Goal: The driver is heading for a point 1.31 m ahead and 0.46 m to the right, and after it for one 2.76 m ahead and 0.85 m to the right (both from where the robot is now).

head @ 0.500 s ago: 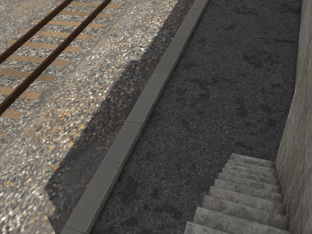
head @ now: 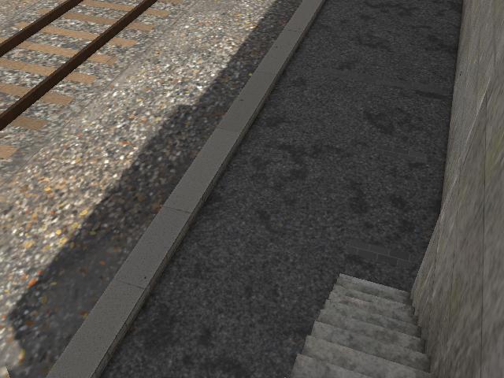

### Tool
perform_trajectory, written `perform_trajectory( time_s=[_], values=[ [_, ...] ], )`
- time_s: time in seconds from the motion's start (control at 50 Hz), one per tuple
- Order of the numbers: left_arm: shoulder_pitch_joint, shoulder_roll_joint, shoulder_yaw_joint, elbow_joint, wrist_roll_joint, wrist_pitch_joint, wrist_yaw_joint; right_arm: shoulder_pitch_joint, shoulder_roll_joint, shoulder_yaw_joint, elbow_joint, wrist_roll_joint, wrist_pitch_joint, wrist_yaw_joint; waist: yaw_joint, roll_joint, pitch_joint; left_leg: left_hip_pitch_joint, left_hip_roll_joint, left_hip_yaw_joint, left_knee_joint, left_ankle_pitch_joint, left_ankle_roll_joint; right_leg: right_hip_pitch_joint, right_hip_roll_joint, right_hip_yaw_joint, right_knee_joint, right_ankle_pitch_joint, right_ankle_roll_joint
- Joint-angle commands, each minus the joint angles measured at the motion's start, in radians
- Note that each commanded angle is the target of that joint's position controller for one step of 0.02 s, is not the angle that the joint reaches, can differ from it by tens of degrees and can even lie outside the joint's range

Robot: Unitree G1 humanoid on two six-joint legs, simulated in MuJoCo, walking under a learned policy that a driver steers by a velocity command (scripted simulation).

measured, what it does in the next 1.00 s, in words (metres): goes down: right foot 0.22 m lower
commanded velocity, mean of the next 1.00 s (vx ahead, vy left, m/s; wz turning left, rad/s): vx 0.50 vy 0.00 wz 0.00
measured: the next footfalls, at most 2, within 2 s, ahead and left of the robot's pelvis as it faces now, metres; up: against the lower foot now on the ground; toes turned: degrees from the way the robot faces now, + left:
right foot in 0.52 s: +0.25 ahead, -0.21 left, -0.22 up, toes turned +2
left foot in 1.10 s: +0.54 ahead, -0.16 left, -0.43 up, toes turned -3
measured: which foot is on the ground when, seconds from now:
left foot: down 0.00-0.52, up 0.54-1.00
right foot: up 0.00-0.50, down 0.52-1.00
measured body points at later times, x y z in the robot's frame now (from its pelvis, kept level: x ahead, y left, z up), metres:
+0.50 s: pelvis +0.18 -0.09 -0.15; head +0.12 -0.11 +0.30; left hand +0.34 +0.18 -0.23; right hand +0.19 -0.35 -0.30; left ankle +0.07 +0.10 -0.74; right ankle +0.24 -0.20 -0.91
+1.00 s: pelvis +0.35 -0.19 -0.35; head +0.33 -0.21 +0.10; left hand +0.24 +0.01 -0.50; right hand +0.49 -0.40 -0.49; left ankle +0.52 -0.08 -1.04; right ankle +0.22 -0.21 -0.96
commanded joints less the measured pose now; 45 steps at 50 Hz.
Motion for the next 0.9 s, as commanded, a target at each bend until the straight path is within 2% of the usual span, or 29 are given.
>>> perform_trajectory(
  time_s=[0.02, 0.06, 0.08, 0.1, 0.12, 0.14, 0.22, 0.28, 0.3, 0.32, 0.36, 0.38, 0.4, 0.48, 0.5, 0.52, 0.54, 0.56, 0.58, 0.62, 0.64, 0.66, 0.68, 0.7, 0.72, 0.74, 0.76, 0.78, 0.9],
  values=[
    [0.065, 0.164, 0.029, -0.058, 0.007, -0.030, 0.008, 0.377, -0.208, -0.049, 0.052, 0.003, 0.016, -0.002, -0.131, 0.139, -0.248, 0.815, 0.426, -0.361, 0.327, 0.819, 0.298, -0.772, -0.081, 0.191, 0.268, 0.059, 0.051],
    [-0.044, 0.153, 0.041, -0.031, 0.064, -0.009, 0.024, 0.300, -0.159, -0.039, 0.068, -0.040, -0.010, -0.023, -0.085, -0.013, -0.064, 0.351, 0.374, -0.391, 0.190, 0.252, 0.293, -0.723, -0.126, 0.171, 0.015, 0.372, 0.092],
    [-0.106, 0.167, 0.028, -0.082, -0.129, 0.073, 0.041, 0.211, -0.079, -0.025, 0.065, 0.095, -0.011, 0.022, -0.009, 0.138, 0.216, -0.034, 0.412, -0.359, 0.041, 0.269, 0.271, -0.655, -0.217, 0.238, -0.214, 0.415, 0.142],
    [-0.101, 0.234, 0.041, -0.095, -0.133, 0.115, 0.036, 0.130, -0.029, 0.008, 0.042, 0.095, -0.029, 0.026, 0.022, 0.006, 0.337, -0.335, 0.327, -0.261, -0.039, 0.229, 0.201, -0.394, -0.234, 0.224, -0.605, 0.595, 0.169],
    [-0.109, 0.045, 0.016, -0.051, 0.151, 0.085, -0.004, 0.232, -0.102, -0.004, 0.104, -0.037, -0.048, -0.019, 0.005, -0.066, 0.127, -0.283, 0.255, -0.262, 0.127, 0.259, 0.139, -0.252, -0.189, 0.092, -0.564, 0.935, 0.150],
    [-0.024, 0.006, 0.013, -0.002, 0.154, 0.072, -0.018, 0.264, -0.132, -0.009, 0.118, -0.053, -0.048, -0.034, 0.019, -0.037, 0.051, -0.266, 0.236, -0.259, 0.194, 0.283, 0.125, -0.202, -0.170, 0.062, -0.459, 1.080, 0.122],
    [-0.319, 0.083, 0.038, -0.129, 0.099, 0.037, -0.039, 0.214, -0.121, -0.013, 0.103, 0.002, -0.059, -0.049, -0.058, 0.097, 0.106, -0.084, 0.193, -0.312, 0.230, -0.275, 0.088, -0.406, -0.203, 0.146, -0.898, 1.333, 0.101],
    [-0.370, 0.113, 0.051, -0.157, 0.077, 0.037, -0.055, 0.201, -0.134, -0.013, 0.090, -0.015, -0.032, -0.059, -0.083, 0.075, 0.139, -0.120, 0.205, -0.347, 0.236, -0.454, 0.117, -0.296, -0.256, 0.119, -1.087, 1.355, 0.117],
    [-0.231, 0.238, 0.107, -0.118, -0.105, 0.091, -0.033, 0.119, -0.097, -0.015, 0.042, 0.077, 0.009, -0.042, -0.034, 0.332, 0.216, -0.181, 0.168, -0.291, 0.114, -0.320, 0.135, -0.170, -0.267, 0.170, -1.292, 1.080, 0.126],
    [-0.337, 0.147, 0.060, -0.124, 0.059, 0.062, -0.054, 0.203, -0.175, -0.023, 0.081, -0.016, -0.008, -0.053, -0.101, 0.106, 0.103, -0.266, 0.210, -0.279, 0.250, -0.506, 0.110, 0.016, -0.273, 0.038, -1.121, 1.426, 0.121],
    [-0.399, 0.113, 0.051, -0.140, 0.050, 0.052, -0.062, 0.191, -0.133, -0.015, 0.073, -0.035, -0.004, -0.072, -0.121, 0.034, 0.155, -0.217, 0.160, -0.238, 0.340, -0.589, 0.105, -0.018, -0.276, 0.047, -1.247, 1.408, 0.121],
    [-0.267, 0.228, 0.120, -0.102, -0.118, 0.085, -0.051, 0.128, -0.076, -0.009, 0.014, 0.077, 0.028, -0.065, -0.125, 0.295, 0.234, -0.179, 0.150, -0.236, 0.307, -0.431, 0.117, -0.063, -0.298, 0.149, -1.366, 1.099, 0.118],
    [-0.374, 0.160, 0.062, -0.124, 0.037, 0.060, -0.056, 0.197, -0.163, -0.018, 0.049, -0.063, 0.013, -0.070, -0.152, 0.035, 0.158, -0.164, 0.180, -0.259, 0.416, -0.452, 0.119, 0.040, -0.306, 0.057, -1.287, 1.270, 0.112],
    [-0.138, 0.163, 0.070, -0.032, 0.013, 0.017, -0.039, 0.283, -0.160, -0.038, 0.090, -0.112, 0.066, -0.115, -0.137, -0.051, 0.186, 0.017, 0.092, -0.248, 0.759, -0.167, 0.118, 0.205, -0.410, 0.124, -1.784, 0.998, 0.053],
    [0.077, 0.189, 0.080, 0.015, 0.039, 0.013, -0.024, 0.185, -0.175, -0.047, 0.091, -0.091, 0.075, -0.104, -0.014, -0.053, 0.136, -0.169, 0.048, -0.163, 1.004, -0.096, 0.111, 0.488, -0.351, -0.043, -1.634, 1.119, 0.057],
    [0.133, 0.197, 0.068, 0.028, 0.045, 0.017, -0.022, 0.247, -0.108, -0.045, 0.095, -0.068, 0.087, -0.087, -0.003, -0.172, 0.075, -0.285, -0.063, -0.134, 1.362, -0.540, 0.077, 0.557, -0.471, 0.156, -1.620, 1.160, 0.011],
    [0.239, 0.211, 0.039, 0.056, 0.036, -0.001, -0.042, 0.266, 0.007, -0.019, 0.100, -0.050, 0.083, -0.071, -0.010, -0.351, 0.102, -0.649, -0.173, -0.083, 1.732, -1.013, 0.055, 0.673, -0.460, 0.067, -1.131, 1.584, 0.146],
    [0.276, 0.224, 0.036, 0.095, -0.014, -0.011, -0.059, 0.360, 0.012, -0.016, 0.061, -0.038, 0.070, -0.076, -0.091, -0.455, 0.057, -0.780, -0.119, -0.040, 1.717, -0.941, 0.020, 0.669, -0.489, 0.119, -1.054, 1.680, 0.228],
    [0.354, 0.263, 0.049, 0.142, -0.081, -0.017, -0.048, 0.317, -0.052, -0.026, 0.071, -0.058, 0.076, -0.080, -0.034, -0.578, 0.047, -0.874, -0.116, -0.004, 1.741, -0.932, -0.007, 0.638, -0.508, 0.302, -1.231, 1.242, 0.206],
    [0.202, 0.224, 0.022, 0.094, -0.061, -0.023, -0.028, 0.032, -0.117, -0.032, 0.051, -0.065, 0.092, -0.083, 0.004, -0.423, 0.191, -0.974, -0.092, -0.037, 1.623, -0.670, 0.003, 0.371, -0.495, 0.532, -1.531, 0.410, 0.154],
    [0.184, 0.226, 0.005, 0.092, -0.027, -0.027, -0.020, 0.018, -0.127, -0.034, 0.059, -0.060, 0.105, -0.075, -0.023, -0.376, 0.241, -0.958, -0.103, -0.051, 1.609, -0.654, -0.005, 0.278, -0.524, 0.605, -1.532, 0.484, 0.139],
    [0.113, 0.244, 0.069, 0.117, -0.189, 0.019, -0.066, 0.108, -0.169, -0.085, 0.111, 0.184, 0.099, -0.029, -0.168, -0.016, 0.337, -0.868, 0.022, -0.118, 1.362, -0.289, 0.008, 0.098, -0.471, 0.410, -1.445, 0.782, 0.127],
    [0.057, 0.189, -0.010, 0.079, 0.020, -0.034, -0.014, 0.123, -0.037, -0.004, 0.139, -0.071, 0.103, -0.048, -0.132, -0.182, 0.194, -0.837, -0.065, -0.160, 1.331, -0.218, -0.041, 0.169, -0.507, 0.415, -1.349, 0.782, 0.097],
    [-0.092, 0.048, -0.050, 0.055, 0.002, -0.058, 0.005, 0.048, -0.006, 0.018, 0.108, -0.087, 0.091, -0.040, -0.209, -0.079, 0.218, -0.578, -0.034, -0.064, 0.961, 0.091, -0.089, -0.168, -0.402, 0.248, -1.353, 0.728, 0.091],
    [-0.076, 0.052, -0.065, 0.058, -0.013, -0.070, 0.010, 0.036, 0.008, 0.025, 0.118, -0.094, 0.098, -0.043, -0.189, -0.116, 0.157, -0.405, -0.065, 0.023, 0.977, 0.192, -0.105, -0.222, -0.409, 0.272, -1.365, 0.846, 0.066],
    [0.013, 0.173, 0.019, 0.109, -0.178, -0.002, -0.017, 0.196, -0.081, -0.054, 0.180, 0.142, 0.107, -0.016, -0.211, -0.092, 0.194, -0.231, -0.043, 0.050, 1.027, 0.127, -0.070, -0.272, -0.384, 0.247, -1.425, 0.967, 0.074],
    [0.003, 0.171, -0.028, 0.094, -0.018, -0.055, 0.006, 0.113, -0.030, 0.016, 0.176, -0.060, 0.114, -0.041, -0.169, -0.313, 0.114, -0.398, -0.078, 0.006, 1.139, 0.123, -0.090, -0.093, -0.442, 0.307, -1.345, 0.984, 0.037],
    [0.104, 0.099, -0.029, 0.156, -0.027, -0.067, 0.022, 0.044, -0.045, 0.006, 0.173, -0.100, 0.101, -0.048, -0.120, -0.234, 0.152, -0.650, -0.021, -0.103, 1.041, 0.187, -0.063, 0.103, -0.402, 0.318, -1.193, 0.838, 0.035],
    [0.260, 0.020, -0.057, 0.211, -0.009, -0.074, 0.047, -0.151, -0.047, 0.022, 0.123, -0.082, 0.030, -0.046, -0.032, -0.108, 0.215, -0.728, -0.080, -0.118, 0.606, 0.301, -0.049, 0.180, -0.298, 0.304, -0.990, 0.788, 0.030]
  ],
)
Keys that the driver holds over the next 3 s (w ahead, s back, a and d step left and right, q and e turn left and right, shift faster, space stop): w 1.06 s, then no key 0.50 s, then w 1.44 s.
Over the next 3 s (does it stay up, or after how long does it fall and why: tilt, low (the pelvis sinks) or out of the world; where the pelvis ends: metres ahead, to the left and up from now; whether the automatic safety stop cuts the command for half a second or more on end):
stays up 1.03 -0.47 -1.11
